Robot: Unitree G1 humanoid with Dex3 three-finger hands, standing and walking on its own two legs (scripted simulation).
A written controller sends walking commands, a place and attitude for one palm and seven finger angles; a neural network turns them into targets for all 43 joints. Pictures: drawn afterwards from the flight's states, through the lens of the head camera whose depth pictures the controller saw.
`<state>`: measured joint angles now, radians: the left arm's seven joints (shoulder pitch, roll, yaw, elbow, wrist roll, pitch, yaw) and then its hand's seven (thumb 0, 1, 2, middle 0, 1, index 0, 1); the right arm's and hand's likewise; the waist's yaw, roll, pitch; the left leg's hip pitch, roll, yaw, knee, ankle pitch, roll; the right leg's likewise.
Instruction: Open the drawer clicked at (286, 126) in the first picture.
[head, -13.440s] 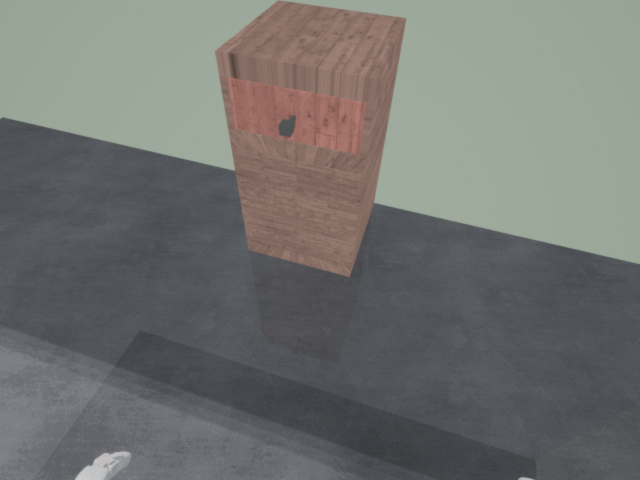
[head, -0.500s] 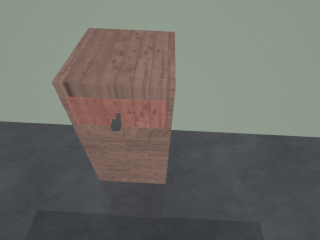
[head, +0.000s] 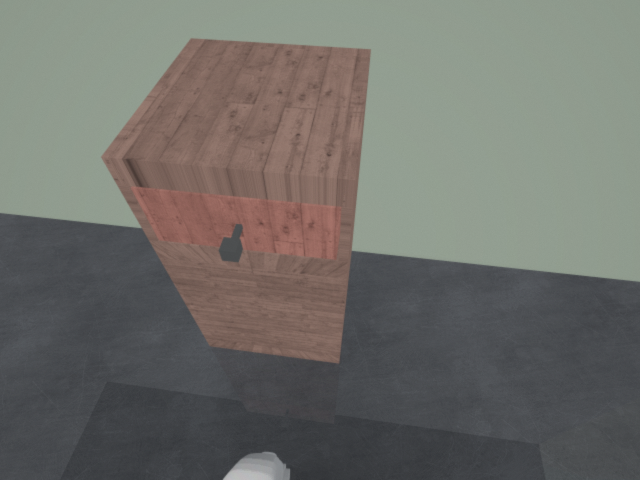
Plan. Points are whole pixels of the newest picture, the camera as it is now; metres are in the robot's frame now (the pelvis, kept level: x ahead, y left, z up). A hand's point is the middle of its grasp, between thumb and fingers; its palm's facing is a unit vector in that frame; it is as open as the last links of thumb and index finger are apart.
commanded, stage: come to a stop and stand still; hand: left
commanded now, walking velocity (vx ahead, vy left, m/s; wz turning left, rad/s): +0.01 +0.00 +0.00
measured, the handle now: (233, 241) +0.52 +0.22 -0.11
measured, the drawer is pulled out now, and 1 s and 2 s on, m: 0.00 0.00 0.00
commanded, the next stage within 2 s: none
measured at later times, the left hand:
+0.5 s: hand out of the picture +0.00 +0.29 -0.16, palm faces -0.02 -0.96 -0.28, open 7.3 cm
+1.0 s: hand out of the picture -0.16 +0.25 -0.18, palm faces +0.07 -0.99 -0.16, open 7.3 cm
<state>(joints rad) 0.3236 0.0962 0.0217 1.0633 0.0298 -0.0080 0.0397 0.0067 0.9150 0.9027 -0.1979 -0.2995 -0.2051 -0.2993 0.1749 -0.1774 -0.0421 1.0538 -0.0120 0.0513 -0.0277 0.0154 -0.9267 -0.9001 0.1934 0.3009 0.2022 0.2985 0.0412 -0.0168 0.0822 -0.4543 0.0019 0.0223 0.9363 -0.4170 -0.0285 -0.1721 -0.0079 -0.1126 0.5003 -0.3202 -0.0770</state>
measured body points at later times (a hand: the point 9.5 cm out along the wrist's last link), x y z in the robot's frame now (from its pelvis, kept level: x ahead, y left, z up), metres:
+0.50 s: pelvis -0.05 +0.09 -0.01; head -0.06 +0.08 +0.44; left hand +0.00 +0.34 -0.14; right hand +0.02 -0.14 -0.15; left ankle +0.02 +0.14 -0.74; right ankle -0.03 -0.06 -0.74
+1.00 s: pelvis -0.10 +0.09 +0.00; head -0.11 +0.10 +0.45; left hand -0.16 +0.30 -0.16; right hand -0.06 -0.13 -0.16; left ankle +0.02 +0.14 -0.73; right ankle -0.03 -0.06 -0.73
